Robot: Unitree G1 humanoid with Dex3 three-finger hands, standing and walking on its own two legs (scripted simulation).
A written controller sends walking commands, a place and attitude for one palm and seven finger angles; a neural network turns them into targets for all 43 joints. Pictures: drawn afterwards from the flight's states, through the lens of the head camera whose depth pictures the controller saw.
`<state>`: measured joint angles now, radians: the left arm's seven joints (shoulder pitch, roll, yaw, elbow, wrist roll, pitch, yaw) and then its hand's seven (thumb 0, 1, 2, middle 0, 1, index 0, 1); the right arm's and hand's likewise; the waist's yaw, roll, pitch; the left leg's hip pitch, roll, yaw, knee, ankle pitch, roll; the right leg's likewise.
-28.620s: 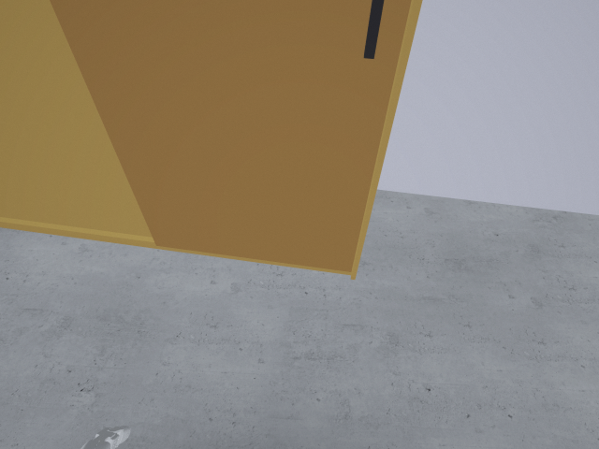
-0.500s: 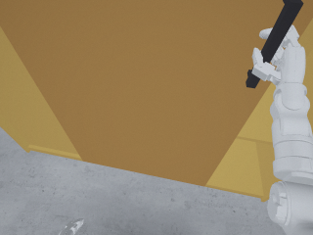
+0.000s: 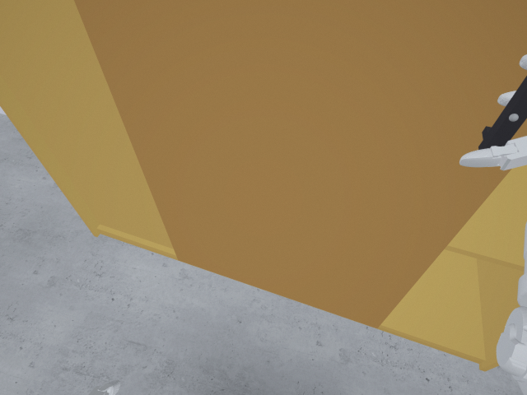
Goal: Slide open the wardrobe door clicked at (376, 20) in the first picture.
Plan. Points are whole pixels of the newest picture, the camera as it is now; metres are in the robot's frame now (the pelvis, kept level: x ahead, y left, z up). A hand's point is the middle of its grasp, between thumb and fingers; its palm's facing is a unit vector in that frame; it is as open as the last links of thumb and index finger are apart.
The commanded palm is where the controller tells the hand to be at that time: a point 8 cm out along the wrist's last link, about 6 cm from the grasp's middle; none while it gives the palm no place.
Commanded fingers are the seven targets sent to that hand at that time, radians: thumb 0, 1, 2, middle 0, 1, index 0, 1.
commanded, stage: loosen the grip on the handle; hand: right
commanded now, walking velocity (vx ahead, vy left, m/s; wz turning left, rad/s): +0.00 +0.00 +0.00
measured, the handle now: out of the picture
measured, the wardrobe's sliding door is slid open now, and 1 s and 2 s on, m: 0.36 0.36 0.36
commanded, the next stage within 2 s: slip the hand off the handle in 0.04 s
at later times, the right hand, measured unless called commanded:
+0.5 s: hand out of the picture +0.43 -0.31 +0.24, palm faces +0.39 +0.91 -0.16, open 14.6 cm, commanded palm +0.39 -0.36 +0.24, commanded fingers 0.00 0.55 -0.20 0.25 1.15 0.25 1.15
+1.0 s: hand out of the picture +0.38 -0.32 +0.24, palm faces +0.34 +0.93 -0.16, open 14.7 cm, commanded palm +0.32 -0.37 +0.24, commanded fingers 0.00 0.55 -0.20 0.25 1.15 0.25 1.15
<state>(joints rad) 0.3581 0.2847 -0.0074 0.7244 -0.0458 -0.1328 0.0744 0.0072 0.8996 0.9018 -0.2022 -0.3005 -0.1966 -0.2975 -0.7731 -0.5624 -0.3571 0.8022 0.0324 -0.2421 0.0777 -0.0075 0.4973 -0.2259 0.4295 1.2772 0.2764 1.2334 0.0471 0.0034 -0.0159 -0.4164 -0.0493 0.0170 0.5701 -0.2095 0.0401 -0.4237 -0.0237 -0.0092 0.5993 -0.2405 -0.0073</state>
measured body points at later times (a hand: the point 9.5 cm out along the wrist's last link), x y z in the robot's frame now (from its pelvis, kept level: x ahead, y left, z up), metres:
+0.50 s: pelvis +0.05 -0.02 +0.01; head +0.06 -0.02 +0.46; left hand +0.22 +0.22 -0.08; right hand +0.40 -0.36 +0.25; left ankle +0.06 +0.09 -0.73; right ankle +0.05 -0.13 -0.73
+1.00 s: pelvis +0.06 -0.03 +0.01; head +0.06 -0.02 +0.46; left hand +0.20 +0.22 -0.09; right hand +0.35 -0.37 +0.25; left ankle +0.06 +0.09 -0.73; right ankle +0.05 -0.13 -0.73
